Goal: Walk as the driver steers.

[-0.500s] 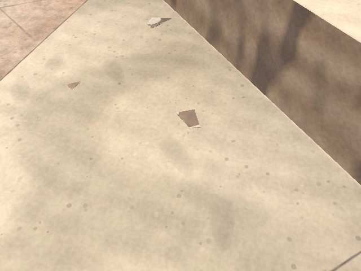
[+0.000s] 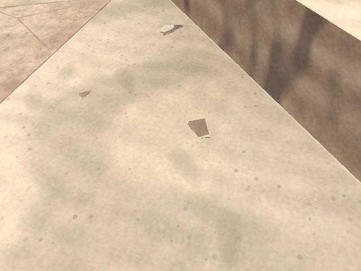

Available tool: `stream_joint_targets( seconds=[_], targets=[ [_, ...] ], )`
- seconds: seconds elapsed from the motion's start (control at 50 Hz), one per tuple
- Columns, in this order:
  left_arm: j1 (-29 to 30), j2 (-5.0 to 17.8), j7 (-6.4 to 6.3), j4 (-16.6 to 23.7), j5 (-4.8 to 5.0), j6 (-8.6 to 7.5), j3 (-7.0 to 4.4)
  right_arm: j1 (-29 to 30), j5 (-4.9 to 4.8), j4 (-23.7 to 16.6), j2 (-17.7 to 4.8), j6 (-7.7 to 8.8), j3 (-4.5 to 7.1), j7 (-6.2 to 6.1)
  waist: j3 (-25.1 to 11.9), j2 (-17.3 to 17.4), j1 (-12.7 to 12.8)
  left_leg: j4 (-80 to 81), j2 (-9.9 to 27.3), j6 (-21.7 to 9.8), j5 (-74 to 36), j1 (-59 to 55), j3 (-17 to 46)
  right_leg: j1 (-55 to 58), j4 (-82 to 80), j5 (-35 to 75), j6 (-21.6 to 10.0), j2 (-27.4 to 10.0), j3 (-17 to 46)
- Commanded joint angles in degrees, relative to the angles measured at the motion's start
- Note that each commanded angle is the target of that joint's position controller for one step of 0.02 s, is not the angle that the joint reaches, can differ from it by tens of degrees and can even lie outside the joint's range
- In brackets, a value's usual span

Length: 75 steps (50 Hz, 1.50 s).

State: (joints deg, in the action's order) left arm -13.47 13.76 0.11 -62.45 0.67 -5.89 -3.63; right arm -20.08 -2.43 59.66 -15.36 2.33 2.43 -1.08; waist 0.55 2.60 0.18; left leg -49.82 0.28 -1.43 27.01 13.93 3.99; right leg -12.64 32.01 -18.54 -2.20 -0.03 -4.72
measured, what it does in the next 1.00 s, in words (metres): walks ahead, turning left: left foot, then right foot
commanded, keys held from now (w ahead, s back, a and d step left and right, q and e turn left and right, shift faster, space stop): w+q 0.98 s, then w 0.02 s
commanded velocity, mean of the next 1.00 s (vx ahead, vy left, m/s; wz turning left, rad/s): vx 0.47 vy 0.00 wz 0.52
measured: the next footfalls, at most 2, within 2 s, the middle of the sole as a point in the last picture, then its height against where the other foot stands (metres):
left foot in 0.42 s outside the picture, level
right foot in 0.92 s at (184, 229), level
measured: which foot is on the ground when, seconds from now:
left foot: up 0.00-0.40, down 0.42-0.92, up 0.94-1.00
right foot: down 0.00-0.40, up 0.42-0.90, down 0.92-1.00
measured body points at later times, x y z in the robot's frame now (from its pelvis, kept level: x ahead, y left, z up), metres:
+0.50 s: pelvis +0.23 +0.05 -0.02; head +0.27 +0.06 +0.43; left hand +0.18 +0.32 -0.15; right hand +0.48 -0.15 -0.12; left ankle +0.31 +0.13 -0.73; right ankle +0.07 -0.12 -0.62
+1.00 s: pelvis +0.52 +0.09 +0.00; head +0.55 +0.11 +0.45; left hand +0.56 +0.41 -0.09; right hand +0.70 -0.13 -0.13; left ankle +0.34 +0.13 -0.66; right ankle +0.65 +0.04 -0.73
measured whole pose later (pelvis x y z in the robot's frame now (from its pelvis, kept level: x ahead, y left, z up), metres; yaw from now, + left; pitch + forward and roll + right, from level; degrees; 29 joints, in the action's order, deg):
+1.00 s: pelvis +0.52 +0.09 +0.00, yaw +33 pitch +2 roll -1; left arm -4.7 14.8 0.6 -41.7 -0.3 -7.6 -2.7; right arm -20.7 -2.0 45.8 -16.3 2.3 3.7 -0.9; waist 1.0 1.4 -3.1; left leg -62.1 -4.4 -2.2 27.4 17.2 8.9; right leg -23.4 29.7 -8.5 -1.1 2.0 -0.2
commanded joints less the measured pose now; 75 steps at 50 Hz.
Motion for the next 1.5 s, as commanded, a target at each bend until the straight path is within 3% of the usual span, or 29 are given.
stream_joint_targets(
  seconds=[0.02, 0.1, 0.2, 0.3, 0.38, 0.42, 0.44, 0.46, 0.48, 0.52, 0.58, 0.68, 0.82, 0.9, 0.92, 0.94, 0.96, 0.98, 1.0, 1.04, 1.2, 1.32, 1.36, 1.4, 1.42, 1.44, 1.46, 1.48, 1.5],
  targets=[
    [-8.16, 5.98, 0.03, 0.08, -0.18, -1.52, -0.29, 6.45, -1.54, -6.81, -4.34, 2.71, 0.9, 0.5, 5.49, -8.97, 3.14, -19.78, 2.79, -2.95, -4.8, 31.81, 5.64, 18.01, -22.75, -8.52, -8.31, -20.58, 29.47],
    [-8.24, 3.52, -0.15, 0.55, -1.32, -1.18, 0.84, 6.94, -0.19, -6.33, -2.5, 1.84, 1.81, 1.87, 4.85, -8.33, 1.94, -13.57, 4.92, -2.74, -16.79, 27.49, 2.45, 16.07, -22.09, 19.5, -2.89, -13.55, 8.81],
    [-8.01, 6.72, -1.84, 2.21, -1.85, -0.46, 0.62, 17.01, 0.32, -12.35, 0.39, 0.89, 0.72, 2.85, 7.85, -5.52, 2.55, -0.7, 5.04, -0.17, -24.38, 28.88, -1.73, 11.99, -25.41, 26.28, -4.1, -13.08, 0.44],
    [-12.26, 8.18, -2.38, 2.34, -0.75, 0.41, 0.18, 25.38, 0.7, -17.44, 0.99, 0.96, -0.12, 4.69, 8.99, -5.16, 3.79, 10.41, 3.29, -2.51, -25.71, 25.36, -8.63, 15.31, -23.11, 36.02, -3.71, -14.55, -5.98],
    [-8.96, 11.65, -3.09, 4.93, -0.7, 1.87, -0.91, 17.43, 0.55, -17.77, -3.96, 0.53, 2.39, 5.69, 0.36, -10.26, -4.02, 10.91, -3.09, -7.52, -18.3, 10.32, -12.87, 19.25, -4.99, 71.19, -2.88, -16.3, -8.8],
    [-6.08, 12.48, -2.82, 7.07, -0.44, 1.93, -1.12, 0.75, 0.55, -13.88, -10.18, -0.33, 5.95, 4.43, -7.84, -7.86, -12.94, 17.88, -3.64, -11.64, -19.92, -15.29, -7.02, 6.1, 19.8, 58.62, -0.59, -13.29, -8.24],
    [-10.04, 4.3, -1.54, 9.33, -2.06, 0.68, 0.87, -1.46, 0.59, -13.15, -14.38, -0.87, 6.65, 3.07, -12.13, 8.37, -7.34, 18.89, 10.84, -19.02, -14.96, -33.83, 19.11, -17.87, 43.2, -0.57, 2.29, -2.96, -6.87],
    [-9.12, 3.92, -0.53, 12.18, 0.2, -2.23, 1.47, -1.0, 1.84, -14.69, -13.93, 0.14, 5.89, 3.07, -21.11, 7.96, -6.27, 31.48, 19.9, -26.43, -4.92, -38.82, 46.33, -27.53, 55.33, -15.19, 1.83, 3.31, 8.14],
    [-1.18, 8.33, -0.1, 14.62, 2.28, -3.9, 0.12, 0.35, 2.19, -14.28, -10.02, 1.21, 4.94, 3.09, -12.99, 3.24, -7.85, 35.52, 17.79, -22.29, -5.89, -33.5, 39.84, -33.55, 54.28, -9.91, 0.08, -0.29, 11.89],
    [-0.46, 8.65, -0.89, 14.85, 1.49, -4.25, -0.31, 8.94, 1.62, -15.75, -6.33, 2.82, 3.81, 3.61, -2.96, -5.43, -1.59, 36.64, 12.58, -17.9, -17.62, -15.51, 24.93, -28.8, 43.77, -1.63, -0.26, -5.03, 10.91],
    [-3.23, 8.57, -1.11, 15.52, -0.59, -1.65, -1.24, 11.74, 1.75, -16.91, -5.59, 3.15, 3.25, 3.09, -1.45, -3.69, 2.42, 38.69, 8.63, -16.55, -26.53, -3.19, 16.67, -20.2, 34.77, 1.11, 2.51, -7.84, 10.68],
    [9.05, 6.22, -1.73, 20.76, -1.77, -0.5, -0.47, 5.23, 1.43, -16.09, -8.78, 2.57, 4.02, 0.88, 1.2, -0.61, -1.22, 38.7, 4.36, -13.99, -27.66, 2.61, 10.65, -21.44, 14.45, 16.27, 6.17, -5.31, 7.94],
    [18.45, 7.42, 0.29, 25.04, -0.2, -1.95, -0.27, -0.84, 0.7, -15.05, -8.31, 1.13, 3.84, 0.14, -0.39, 2.73, -4.85, 31.27, 5.94, -10.48, -21.21, -5.14, 16.68, -16.57, -4.06, 21.79, 4.74, -0.56, 9.24],
    [7.74, 11.15, 0.46, 23.06, -0.36, -3.26, -2.06, 1.19, 1.29, -16.58, -7.2, 0.53, 3.45, -0.23, -5.0, 5.11, 1.67, 19.56, 4.67, -7.64, -28.41, -6.68, 19.41, -1.1, -8.8, 15.33, 0.07, -0.84, 8.72],
    [-1.15, 14.14, -0.03, 22.19, -1.38, -3.38, -2.9, 1.67, 2.07, -17.86, -3.98, 0.8, 2.2, 0.14, -13.16, 0.74, 5.57, 4.8, 1.35, -5.58, -23.97, -0.17, 15.09, 14.0, -6.79, 13.49, -3.83, -9.38, 16.08],
    [-7.41, 18.33, -0.11, 20.54, -2.25, -2.48, -4.02, -5.91, 0.55, -19.37, -0.36, 1.38, 1.16, 0.18, -20.61, -16.76, 2.93, -13.7, -7.35, -1.29, 1.89, 20.85, 6.65, 34.07, -10.54, 2.98, -12.94, -22.67, 41.15],
    [-7.22, 14.02, 0.31, 20.56, -0.82, -2.03, -3.19, -7.57, -0.33, -18.76, -5.66, 1.48, 1.67, 0.1, -19.18, -18.02, 2.96, -23.25, -2.86, -0.62, 6.96, 29.81, 7.14, 34.11, -13.66, -9.26, -13.7, -25.64, 51.34],
    [-4.26, 9.4, 0.17, 21.73, -0.53, -1.58, -1.99, -2.49, -0.28, -18.87, -9.54, 1.07, 2.71, 0.09, -11.09, -11.25, 4.36, -26.15, -0.38, -0.08, 1.54, 32.31, 6.95, 27.3, -14.8, -10.05, -10.97, -22.9, 42.27],
    [-1.75, 8.18, 0.21, 21.87, -0.88, -1.12, -1.46, 1.27, 0.58, -19.48, -9.28, 0.82, 2.75, -0.02, -5.97, -6.7, 3.91, -25.24, 1.4, 0.32, -3.05, 30.58, 4.85, 19.53, -15.66, -3.23, -9.02, -19.65, 33.74],
    [0.42, 6.48, 0.53, 20.79, -1.67, -0.98, -0.72, 3.64, 1.36, -20.38, -6.85, 0.88, 2.78, 0.31, -1.02, -6.81, 1.47, -20.0, 3.94, 0.13, -7.57, 26.53, 4.59, 9.37, -18.59, 7.85, -8.11, -14.91, 24.26],
    [-1.74, 10.34, 0.67, 17.32, 0.07, -1.11, -1.92, 11.44, 1.92, -23.47, -1.94, 1.29, 0.66, 1.68, 0.45, -6.59, 1.63, 4.28, 5.82, 1.06, -20.94, 23.26, -0.81, 6.18, -24.44, 20.8, -10.03, -12.53, 10.53],
    [-7.36, 12.64, 0.52, 14.27, 1.12, 0.6, -2.16, 20.66, 1.04, -26.57, -3.32, 2.11, 0.58, 2.92, 2.21, -7.83, 4.02, 16.61, 3.3, -0.36, -23.13, 18.87, -3.66, 10.66, -22.08, 21.39, -8.0, -14.57, 8.69],
    [-7.15, 13.49, 0.3, 13.68, 1.37, 1.29, -2.3, 19.53, 1.18, -26.69, -4.72, 2.27, 1.13, 3.17, 1.44, -8.46, 2.06, 19.42, 2.1, -2.1, -20.37, 14.92, -4.55, 12.73, -18.83, 26.7, -6.86, -15.61, 8.48],
    [-6.65, 12.64, -0.04, 13.58, 1.3, 1.76, -1.74, 7.58, 1.79, -22.92, -8.42, 2.19, 3.32, 2.68, -5.89, -6.81, -4.4, 23.01, -0.66, -4.87, -22.05, -3.83, -6.73, 9.44, -3.98, 39.89, -4.18, -11.69, 4.01],
    [-6.22, 9.97, -0.22, 15.08, -0.09, 1.53, -0.43, -2.61, 2.36, -20.97, -12.54, 1.87, 4.72, 1.93, -13.57, -1.46, -8.52, 21.3, 8.5, -8.32, -23.51, -20.12, 3.49, -1.45, 12.53, 28.08, -1.65, -8.79, 1.34],
    [-11.53, 3.37, -0.01, 16.84, -0.72, 0.37, 1.6, -5.09, 2.81, -20.41, -17.71, 1.51, 5.4, 1.75, -18.84, 13.32, -4.9, 27.26, 21.77, -17.14, -15.42, -35.65, 30.25, -23.64, 32.36, -9.51, 1.81, 1.19, 1.65],
    [-9.52, 8.62, 0.31, 16.09, 0.56, -0.69, 0.48, -5.86, 2.06, -20.28, -12.92, 1.64, 4.26, 1.96, -19.5, 9.28, -7.03, 31.55, 22.36, -18.26, -8.52, -34.66, 36.96, -30.5, 40.53, -15.37, 1.47, -0.4, 9.46],
    [-5.38, 11.11, 0.62, 17.61, 1.83, -1.19, -0.27, -2.19, 1.9, -20.48, -10.44, 1.96, 3.31, 2.1, -11.4, 7.06, -6.16, 32.22, 20.22, -16.0, -10.39, -28.64, 28.59, -34.45, 41.69, -10.76, 0.7, -3.29, 9.09],
    [-2.79, 10.77, 0.46, 17.93, 1.45, -1.23, -0.19, 1.35, 1.93, -20.82, -8.64, 2.11, 2.75, 2.24, -7.37, 3.67, -4.65, 33.13, 17.27, -14.3, -14.93, -21.51, 21.51, -32.88, 39.27, -5.54, 0.55, -5.67, 7.94]
  ],
)
Keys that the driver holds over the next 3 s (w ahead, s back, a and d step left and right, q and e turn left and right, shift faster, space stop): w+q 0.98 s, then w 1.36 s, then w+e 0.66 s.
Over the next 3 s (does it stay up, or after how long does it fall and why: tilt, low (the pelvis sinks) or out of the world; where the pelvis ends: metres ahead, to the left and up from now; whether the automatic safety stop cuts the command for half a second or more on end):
stays up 1.34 0.72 -0.01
